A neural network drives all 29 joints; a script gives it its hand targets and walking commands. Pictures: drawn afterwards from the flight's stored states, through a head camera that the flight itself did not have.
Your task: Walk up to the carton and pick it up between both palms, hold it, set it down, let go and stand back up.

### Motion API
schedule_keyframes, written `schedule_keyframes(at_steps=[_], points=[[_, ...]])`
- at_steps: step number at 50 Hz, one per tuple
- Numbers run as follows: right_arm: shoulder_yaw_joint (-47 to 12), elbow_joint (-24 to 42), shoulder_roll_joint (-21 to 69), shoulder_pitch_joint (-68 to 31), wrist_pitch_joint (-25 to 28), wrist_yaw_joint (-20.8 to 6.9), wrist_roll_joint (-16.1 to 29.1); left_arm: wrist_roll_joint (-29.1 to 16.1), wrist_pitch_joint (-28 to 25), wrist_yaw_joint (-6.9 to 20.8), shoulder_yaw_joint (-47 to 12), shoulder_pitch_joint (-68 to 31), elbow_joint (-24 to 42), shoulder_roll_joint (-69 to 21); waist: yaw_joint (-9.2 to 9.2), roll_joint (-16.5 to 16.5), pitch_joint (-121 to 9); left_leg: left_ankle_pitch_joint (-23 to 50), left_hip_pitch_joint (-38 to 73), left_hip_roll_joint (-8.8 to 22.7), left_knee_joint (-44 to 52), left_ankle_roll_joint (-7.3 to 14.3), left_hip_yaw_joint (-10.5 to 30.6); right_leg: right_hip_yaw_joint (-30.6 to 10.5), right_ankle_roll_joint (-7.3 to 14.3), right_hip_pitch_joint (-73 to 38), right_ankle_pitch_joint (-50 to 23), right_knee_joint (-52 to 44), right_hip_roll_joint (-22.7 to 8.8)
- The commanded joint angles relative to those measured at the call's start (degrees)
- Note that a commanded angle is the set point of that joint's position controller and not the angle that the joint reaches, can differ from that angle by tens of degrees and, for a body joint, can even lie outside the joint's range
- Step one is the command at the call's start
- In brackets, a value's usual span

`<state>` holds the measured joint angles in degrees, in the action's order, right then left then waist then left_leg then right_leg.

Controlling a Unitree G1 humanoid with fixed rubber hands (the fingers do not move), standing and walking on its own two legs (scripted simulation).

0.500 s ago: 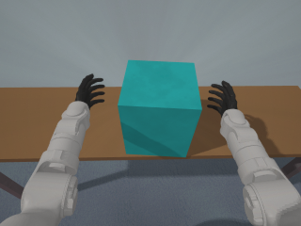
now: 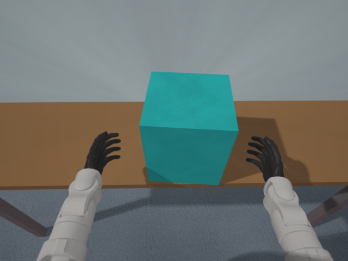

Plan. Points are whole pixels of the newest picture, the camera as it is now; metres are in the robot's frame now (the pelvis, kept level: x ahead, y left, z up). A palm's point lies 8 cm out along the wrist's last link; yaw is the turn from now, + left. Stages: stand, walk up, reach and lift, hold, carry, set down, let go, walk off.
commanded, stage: set down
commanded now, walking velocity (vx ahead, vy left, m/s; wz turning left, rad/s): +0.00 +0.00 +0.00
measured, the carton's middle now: (186, 130) +0.46 +0.00 +0.01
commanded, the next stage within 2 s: let go in 1.52 s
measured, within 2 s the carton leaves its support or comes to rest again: neither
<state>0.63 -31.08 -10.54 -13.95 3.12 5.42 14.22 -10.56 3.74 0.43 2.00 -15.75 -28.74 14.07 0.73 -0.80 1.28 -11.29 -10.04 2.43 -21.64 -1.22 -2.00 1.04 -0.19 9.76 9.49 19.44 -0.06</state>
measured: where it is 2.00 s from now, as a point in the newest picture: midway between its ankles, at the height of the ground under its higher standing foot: outside the picture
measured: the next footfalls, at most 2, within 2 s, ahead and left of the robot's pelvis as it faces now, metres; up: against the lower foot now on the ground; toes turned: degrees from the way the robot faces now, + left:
none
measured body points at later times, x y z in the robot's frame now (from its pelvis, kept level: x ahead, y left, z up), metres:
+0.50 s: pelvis +0.01 +0.00 +0.00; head +0.01 +0.01 +0.45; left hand +0.25 +0.23 -0.03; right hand +0.26 -0.20 -0.03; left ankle +0.00 +0.13 -0.75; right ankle +0.01 -0.12 -0.75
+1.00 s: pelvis +0.02 +0.00 +0.00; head +0.02 +0.01 +0.45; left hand +0.22 +0.23 -0.06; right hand +0.22 -0.21 -0.06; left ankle +0.00 +0.13 -0.75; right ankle +0.01 -0.12 -0.75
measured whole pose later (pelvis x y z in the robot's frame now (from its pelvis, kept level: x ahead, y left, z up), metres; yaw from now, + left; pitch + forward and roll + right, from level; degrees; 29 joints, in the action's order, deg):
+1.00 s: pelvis +0.02 +0.00 +0.00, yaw +0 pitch -4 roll +0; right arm 0.6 -37.0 -8.3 7.4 13.3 1.4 5.1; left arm -6.1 -4.8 -0.4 -1.0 7.7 -30.1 13.3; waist 1.7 -0.9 4.2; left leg -12.8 -3.5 2.3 -20.4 -1.2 -2.5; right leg 0.5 0.0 4.2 11.8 19.9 -0.2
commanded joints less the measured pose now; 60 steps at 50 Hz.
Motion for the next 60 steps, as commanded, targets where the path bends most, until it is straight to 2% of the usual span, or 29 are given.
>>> schedule_keyframes(at_steps=[1,10,17,20,25,31,38,42,43,44,47,48,49,51,55,60], points=[[2.04,11.58,-5.02,-11.28,4.98,-0.66,-1.15,0.13,-6.29,-0.02,1.66,-11.4,10.38,5.88,0.38,1.43,-19.73,16.94,6.84,-3.59,0.29,-1.47,-0.71,-0.77,0.07,-6.61,-8.83,-1.47,2.07],[2.36,10.83,-3.57,-2.87,10.9,-1.66,-2.83,-0.62,-15.78,-0.68,-1.01,-2.44,9.19,5.65,0.11,2.23,-17.15,15.85,5.5,-3.06,-0.65,-1.58,0.31,-1.36,0.93,-5.3,-7.91,-0.57,1.71],[1.98,6.75,-2.74,2.39,16.26,-2.31,-3.58,-1.17,-22.97,-1.24,-3.0,3.63,5.78,5.47,-0.22,2.77,-15.09,14.85,4.72,-2.42,-2.11,-1.72,1.18,-1.71,1.72,-3.42,-6.46,0.61,1.61],[1.73,4.49,-2.88,3.06,17.82,-2.64,-3.96,-1.18,-24.2,-1.39,-3.46,4.61,4.14,5.44,-0.26,3.0,-13.88,13.15,4.4,-2.16,-2.05,-1.7,1.17,-1.72,2.01,-2.85,-4.97,0.95,1.52],[1.83,4.35,-3.6,2.98,16.81,-3.23,-4.98,-1.63,-20.86,-2.13,-4.08,4.88,5.18,5.76,-0.28,2.42,-12.48,9.21,4.41,-1.74,-0.23,-1.26,0.47,-1.63,2.18,-3.2,-2.46,0.74,1.28],[0.87,3.26,-3.17,7.66,15.44,-3.49,-5.44,-0.01,-17.01,-1.7,-2.6,9.8,5.02,5.7,0.79,1.62,-11.17,12.03,5.9,-2.34,0.65,-1.3,-0.57,-1.92,1.76,-5.94,-5.98,0.01,1.05],[0.82,3.41,-2.57,11.82,13.87,-3.42,-7.09,2.31,-12.19,-0.88,-1.41,13.45,6.57,4.83,1.25,1.26,-7.47,12.1,7.19,-2.72,2.19,-1.19,-1.64,-1.73,1.53,-5.75,-5.52,-1.91,0.97],[1.21,4.11,-2.53,13.67,13.21,-3.58,-8.15,3.34,-10.26,-0.88,-1.03,15.1,8.42,4.76,1.2,1.42,-6.69,12.55,7.8,-2.71,2.55,-1.26,-2.04,-1.48,1.43,-5.67,-5.91,-2.43,1.05],[2.28,5.51,-4.24,11.23,13.0,-3.6,-8.66,3.76,-10.83,-1.05,-0.06,13.6,9.92,5.84,1.09,0.87,-6.13,13.09,8.22,-2.91,2.38,-0.52,-1.1,-1.17,1.57,-6.54,-5.61,-2.04,1.26],[2.42,4.26,-3.79,12.02,12.66,-3.69,-8.66,4.2,-11.04,-1.08,-0.38,14.15,8.81,5.86,0.65,1.19,-4.65,12.48,7.86,-2.79,2.71,-0.43,-1.16,-1.12,1.82,-6.7,-4.95,-2.26,1.32],[2.08,2.15,-3.13,13.95,12.87,-3.85,-9.26,4.65,-11.49,-1.1,-0.3,15.72,6.65,5.05,0.96,1.38,-5.41,11.83,7.31,-2.95,2.64,-0.17,-1.32,-1.83,1.97,-7.0,-5.24,-2.56,0.77],[1.88,2.31,-3.09,14.3,13.1,-3.95,-9.45,4.49,-11.41,-0.89,-0.71,16.86,6.72,5.07,0.68,0.78,-6.59,13.15,8.5,-2.75,2.3,-0.11,-1.11,-1.75,1.95,-7.16,-6.24,-2.21,0.85],[1.63,1.92,-3.55,14.97,13.41,-4.03,-9.45,5.01,-11.27,-0.86,-0.66,18.06,6.73,5.09,1.13,1.32,-7.02,15.04,9.03,-2.58,2.0,-0.02,-0.98,-1.82,1.84,-6.74,-7.25,-2.15,1.03],[2.29,1.51,-4.35,15.43,13.95,-4.16,-9.29,5.57,-11.0,-0.86,-0.47,18.88,8.01,5.23,0.77,1.84,-7.81,17.49,10.1,-2.67,1.58,-0.47,-1.17,-1.3,1.76,-7.3,-8.8,-2.15,1.29],[2.34,-1.92,-4.75,17.01,13.31,-4.72,-9.79,6.38,-8.38,-0.91,-1.12,20.36,7.86,4.09,0.42,2.84,-6.01,16.77,11.15,-2.3,2.33,-1.07,-0.71,-0.78,2.25,-6.18,-6.88,-3.19,1.6],[2.95,-2.03,-5.34,17.99,11.99,-4.91,-11.05,7.91,-5.0,-0.61,-0.88,22.6,7.63,4.11,-0.05,1.25,-3.78,14.43,11.35,-2.29,3.61,-0.9,-1.63,-0.37,1.9,-6.28,-6.13,-4.43,1.69]])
